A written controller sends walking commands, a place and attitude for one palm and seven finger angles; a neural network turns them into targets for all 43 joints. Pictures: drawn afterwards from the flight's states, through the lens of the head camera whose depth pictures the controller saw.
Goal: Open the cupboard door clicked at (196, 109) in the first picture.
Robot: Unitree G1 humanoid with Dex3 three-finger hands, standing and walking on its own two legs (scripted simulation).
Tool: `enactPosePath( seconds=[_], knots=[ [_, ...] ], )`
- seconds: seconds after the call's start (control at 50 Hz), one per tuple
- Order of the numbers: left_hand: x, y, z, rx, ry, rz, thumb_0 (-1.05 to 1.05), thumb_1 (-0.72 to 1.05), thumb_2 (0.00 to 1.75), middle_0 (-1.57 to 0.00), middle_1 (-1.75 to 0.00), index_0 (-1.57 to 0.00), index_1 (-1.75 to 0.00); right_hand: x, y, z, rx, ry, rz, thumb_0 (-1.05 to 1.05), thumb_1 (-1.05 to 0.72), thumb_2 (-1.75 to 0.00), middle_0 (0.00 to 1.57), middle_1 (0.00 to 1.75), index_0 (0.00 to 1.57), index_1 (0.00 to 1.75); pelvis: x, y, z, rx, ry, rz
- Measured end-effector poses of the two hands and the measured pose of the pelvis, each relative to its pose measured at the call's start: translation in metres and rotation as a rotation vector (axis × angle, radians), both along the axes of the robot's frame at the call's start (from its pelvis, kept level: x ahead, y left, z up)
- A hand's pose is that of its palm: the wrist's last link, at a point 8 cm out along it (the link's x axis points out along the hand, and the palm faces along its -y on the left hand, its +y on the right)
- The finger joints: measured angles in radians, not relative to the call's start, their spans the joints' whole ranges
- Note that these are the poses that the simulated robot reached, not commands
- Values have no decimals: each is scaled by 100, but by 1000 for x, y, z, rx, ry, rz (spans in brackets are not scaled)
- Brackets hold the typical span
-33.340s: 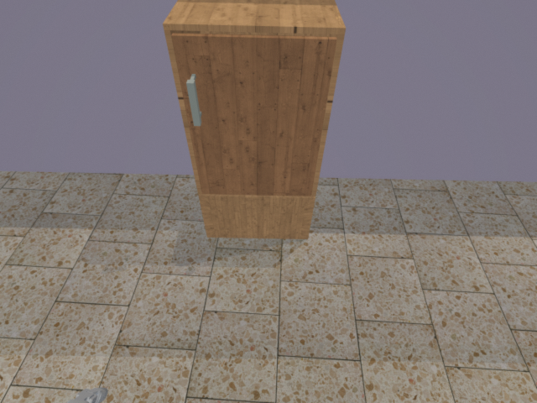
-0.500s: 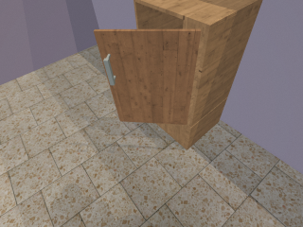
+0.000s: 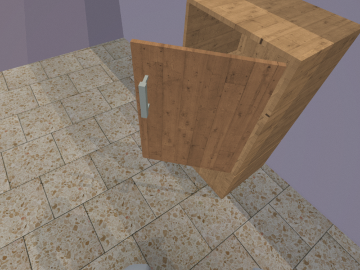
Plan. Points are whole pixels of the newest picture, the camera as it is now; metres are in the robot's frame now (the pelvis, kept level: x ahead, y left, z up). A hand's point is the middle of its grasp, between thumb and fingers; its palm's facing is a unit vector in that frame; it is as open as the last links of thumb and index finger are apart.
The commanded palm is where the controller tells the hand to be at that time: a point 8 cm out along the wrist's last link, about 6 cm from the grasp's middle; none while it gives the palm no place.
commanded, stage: come to a stop and stand still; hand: left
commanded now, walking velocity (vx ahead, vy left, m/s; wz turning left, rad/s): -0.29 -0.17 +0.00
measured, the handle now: (145, 97) +0.60 +0.18 -0.02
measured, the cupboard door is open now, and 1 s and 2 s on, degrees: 43 43 43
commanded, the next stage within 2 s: look again from close up in 0.96 s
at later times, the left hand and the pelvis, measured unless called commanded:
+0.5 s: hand out of the picture +0.06 +0.12 -0.16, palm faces -0.03 -0.97 -0.23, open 7.3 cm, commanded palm none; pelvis +0.00 -0.07 +0.01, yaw -1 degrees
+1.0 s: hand out of the picture -0.01 +0.07 -0.17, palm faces +0.04 -0.99 -0.16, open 7.3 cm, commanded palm none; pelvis +0.00 -0.09 +0.01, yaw +0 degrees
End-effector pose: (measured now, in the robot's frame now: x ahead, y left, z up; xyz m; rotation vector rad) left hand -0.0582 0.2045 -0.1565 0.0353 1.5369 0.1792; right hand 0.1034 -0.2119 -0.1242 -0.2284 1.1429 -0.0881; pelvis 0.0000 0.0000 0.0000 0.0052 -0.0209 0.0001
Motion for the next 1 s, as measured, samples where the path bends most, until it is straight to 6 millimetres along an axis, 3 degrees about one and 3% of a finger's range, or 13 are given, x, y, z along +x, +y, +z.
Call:
enactPosePath(
  seconds=[0.06,0.18,0.26,0.32,0.42,0.52,0.58,0.86,1.0],
  knots=[
    [40,13,5,20,-72,-33,0,92,90,-20,-30,-20,-30,-2,1,3,-4,19,-34,0,-92,-90,20,30,21,30,0,2,5,-13,8,-8],
    [102,32,18,84,-207,-98,0,92,90,-20,-30,-20,-30,-23,-28,8,-39,59,-89,-1,-92,-90,20,30,21,30,-4,-7,10,-34,29,-24],
    [126,29,28,123,-270,-132,0,92,90,-19,-30,-20,-30,-47,-53,5,-47,101,-124,0,-91,-90,20,30,21,30,-6,-20,10,-35,37,-22],
    [133,18,33,147,-303,-153,0,92,90,-19,-30,-20,-30,-69,-73,-3,-37,136,-149,0,-91,-90,20,30,21,30,-8,-35,6,-22,40,-18],
    [122,-12,36,152,-292,-176,0,92,90,-19,-30,-20,-30,-100,-97,-14,-4,211,-187,0,-91,-90,20,30,20,30,-8,-57,5,3,32,-12],
    [108,-43,27,94,-255,-165,0,91,90,-20,-30,-20,-30,-117,-101,-13,6,251,-195,1,-91,-90,19,30,20,29,-2,-68,6,1,23,-12],
    [102,-50,21,87,-241,-134,0,94,90,-20,-30,-21,-30,-122,-98,-12,8,268,-183,1,-91,-90,19,30,20,29,-2,-76,5,-2,13,-1],
    [53,-74,24,60,-136,-84,0,93,90,-20,-30,-20,-30,-112,-96,-11,44,263,-139,1,-92,-90,20,30,21,30,-4,-91,13,-1,-6,-3],
    [39,-85,20,31,-93,-68,0,92,90,-20,-30,-20,-30,-109,-99,-8,27,269,-136,1,-91,-90,20,30,20,30,1,-92,14,-1,-5,-4]
  ],
)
